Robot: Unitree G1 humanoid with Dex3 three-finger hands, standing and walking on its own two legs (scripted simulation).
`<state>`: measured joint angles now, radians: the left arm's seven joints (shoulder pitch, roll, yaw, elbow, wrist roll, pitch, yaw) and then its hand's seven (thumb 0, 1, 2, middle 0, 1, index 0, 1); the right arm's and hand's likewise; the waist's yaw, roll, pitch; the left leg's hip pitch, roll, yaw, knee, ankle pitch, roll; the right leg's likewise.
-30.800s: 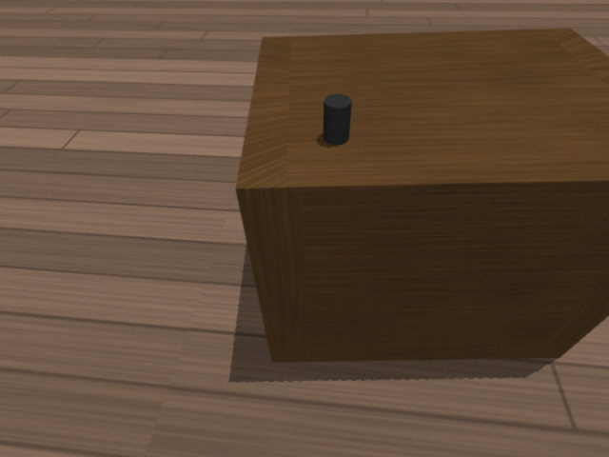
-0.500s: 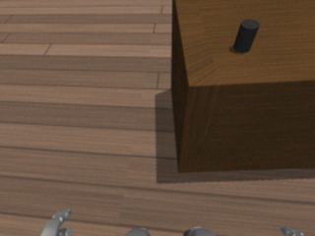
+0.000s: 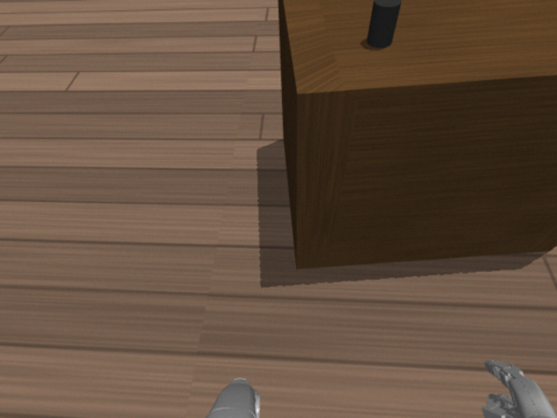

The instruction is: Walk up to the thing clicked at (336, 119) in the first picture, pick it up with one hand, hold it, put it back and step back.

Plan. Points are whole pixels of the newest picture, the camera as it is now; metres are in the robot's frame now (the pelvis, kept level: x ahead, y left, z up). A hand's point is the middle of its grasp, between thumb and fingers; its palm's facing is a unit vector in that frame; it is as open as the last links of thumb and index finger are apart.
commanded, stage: step back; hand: right
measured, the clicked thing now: (383, 22) +0.86 -0.19 +0.09
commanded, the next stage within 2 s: stand in 1.88 s
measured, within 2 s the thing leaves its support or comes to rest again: neither
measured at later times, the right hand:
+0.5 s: hand out of the picture -0.04 -0.28 -0.13, palm faces -0.13 +0.91 -0.40, open 7.4 cm
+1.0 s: hand out of the picture -0.20 -0.32 -0.16, palm faces -0.19 +0.92 -0.34, open 7.4 cm
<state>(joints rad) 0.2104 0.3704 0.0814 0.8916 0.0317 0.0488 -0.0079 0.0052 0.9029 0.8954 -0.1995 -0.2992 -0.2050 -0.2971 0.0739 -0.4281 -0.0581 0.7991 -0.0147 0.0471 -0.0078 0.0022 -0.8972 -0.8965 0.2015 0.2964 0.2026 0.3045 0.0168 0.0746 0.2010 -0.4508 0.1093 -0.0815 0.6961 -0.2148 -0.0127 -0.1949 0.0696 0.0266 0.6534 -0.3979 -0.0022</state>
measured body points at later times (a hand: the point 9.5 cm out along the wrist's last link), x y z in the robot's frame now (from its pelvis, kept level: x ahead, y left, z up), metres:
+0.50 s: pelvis -0.15 -0.02 +0.01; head -0.10 -0.01 +0.46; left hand -0.05 +0.29 -0.11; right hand -0.03 -0.32 -0.10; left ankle -0.12 +0.10 -0.71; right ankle -0.15 -0.15 -0.64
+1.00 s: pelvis -0.29 -0.06 +0.01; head -0.26 -0.08 +0.46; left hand -0.26 +0.29 -0.08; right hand -0.19 -0.36 -0.13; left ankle -0.33 +0.09 -0.71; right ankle -0.24 -0.17 -0.71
